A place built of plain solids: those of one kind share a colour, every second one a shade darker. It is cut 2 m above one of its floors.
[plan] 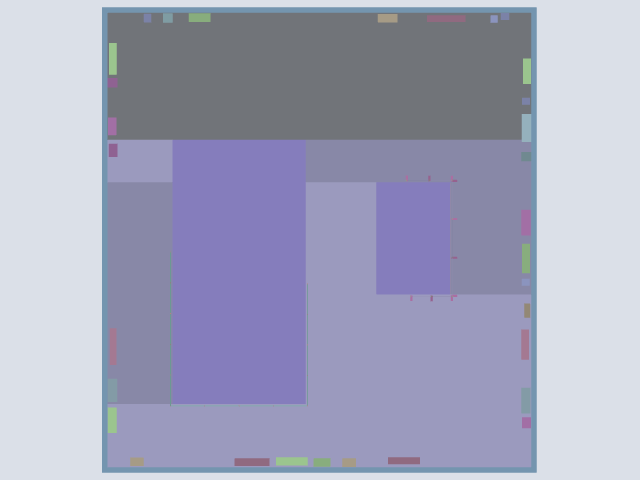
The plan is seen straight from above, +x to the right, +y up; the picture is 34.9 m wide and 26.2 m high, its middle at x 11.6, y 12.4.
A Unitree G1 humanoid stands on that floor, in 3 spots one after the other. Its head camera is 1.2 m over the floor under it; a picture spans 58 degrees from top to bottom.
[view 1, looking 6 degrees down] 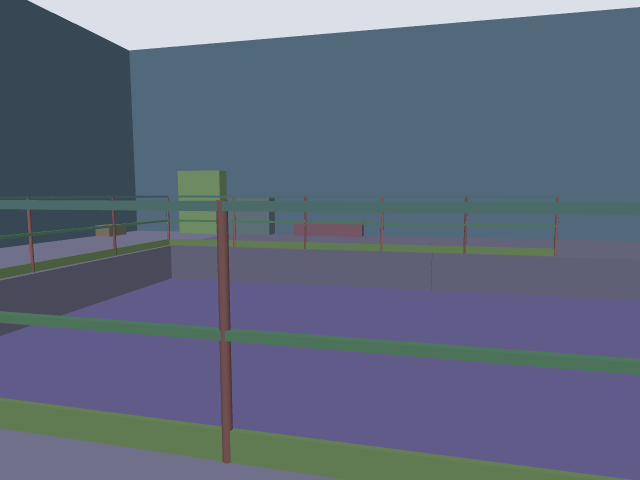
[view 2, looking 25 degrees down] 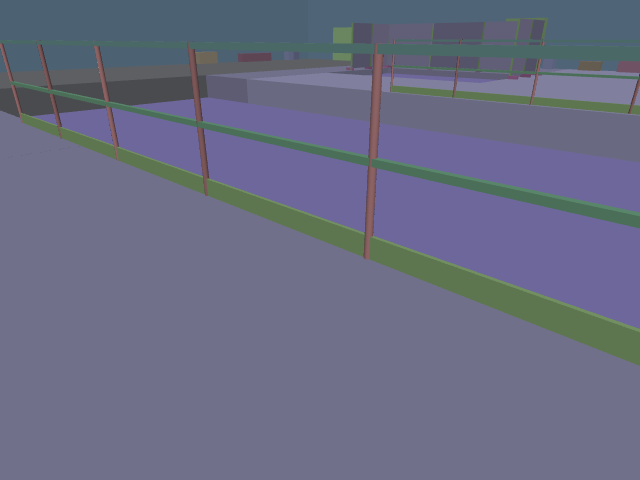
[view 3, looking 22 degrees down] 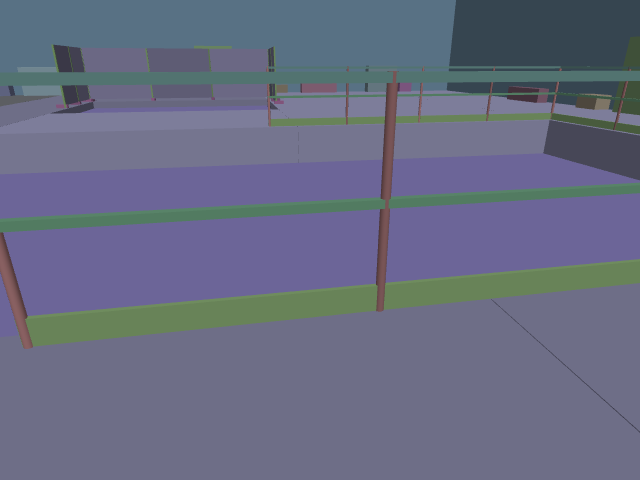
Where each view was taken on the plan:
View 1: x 12.63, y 9.16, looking -167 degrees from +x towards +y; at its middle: surround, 11.49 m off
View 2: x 1.55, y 3.66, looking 43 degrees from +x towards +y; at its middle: surround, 2.84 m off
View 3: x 1.55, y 10.75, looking -11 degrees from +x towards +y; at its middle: floor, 5.25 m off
